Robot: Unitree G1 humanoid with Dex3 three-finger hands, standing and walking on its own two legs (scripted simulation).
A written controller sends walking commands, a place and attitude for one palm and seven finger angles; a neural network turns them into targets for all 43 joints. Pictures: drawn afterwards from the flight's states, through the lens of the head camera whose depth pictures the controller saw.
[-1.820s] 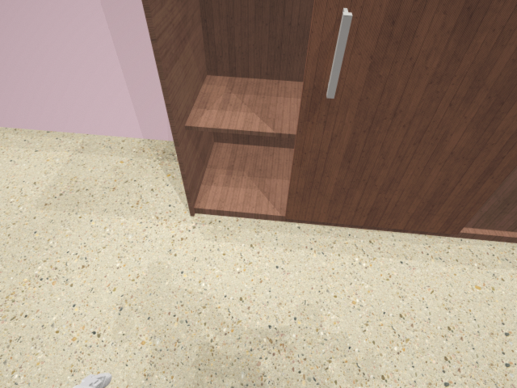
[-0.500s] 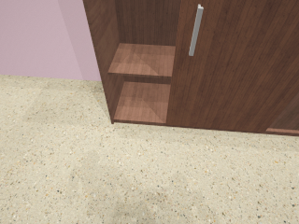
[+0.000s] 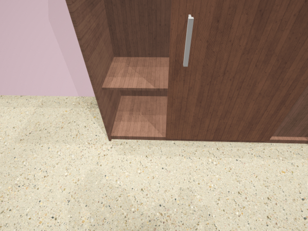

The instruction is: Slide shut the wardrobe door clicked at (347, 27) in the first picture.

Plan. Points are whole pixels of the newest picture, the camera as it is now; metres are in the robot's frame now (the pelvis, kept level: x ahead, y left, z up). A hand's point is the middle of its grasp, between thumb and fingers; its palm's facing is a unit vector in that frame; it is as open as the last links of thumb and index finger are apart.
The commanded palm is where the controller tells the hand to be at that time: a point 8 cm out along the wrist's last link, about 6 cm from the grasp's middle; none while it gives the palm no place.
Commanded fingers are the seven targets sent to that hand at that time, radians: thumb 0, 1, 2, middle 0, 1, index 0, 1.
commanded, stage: take the last steps up to it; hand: right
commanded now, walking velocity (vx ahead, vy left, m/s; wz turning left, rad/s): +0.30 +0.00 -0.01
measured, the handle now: (187, 41) +0.92 -0.12 +0.09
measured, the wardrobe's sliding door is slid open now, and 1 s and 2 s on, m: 0.45 0.45 0.45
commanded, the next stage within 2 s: come to a stop and stand still in 0.90 s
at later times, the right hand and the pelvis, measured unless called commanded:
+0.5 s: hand (204, 193) +0.30 -0.16 -0.19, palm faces -0.04 +0.98 -0.18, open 7.4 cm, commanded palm none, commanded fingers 0.00 -0.90 -0.90 0.20 0.30 0.20 0.30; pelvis +0.19 +0.01 -0.02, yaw +0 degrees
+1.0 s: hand (212, 184) +0.34 -0.19 -0.19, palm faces +0.09 +0.99 -0.14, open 7.4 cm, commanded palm none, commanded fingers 0.00 -0.90 -0.90 0.20 0.30 0.20 0.30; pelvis +0.38 -0.02 +0.00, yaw -1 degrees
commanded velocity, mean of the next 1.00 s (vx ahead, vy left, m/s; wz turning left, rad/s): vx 0.25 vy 0.01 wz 0.01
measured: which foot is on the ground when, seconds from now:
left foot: down 0.00-0.04, up 0.06-0.46, down 0.48-0.90, up 0.92-1.00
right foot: down 0.00-0.50, up 0.52-0.86, down 0.88-1.00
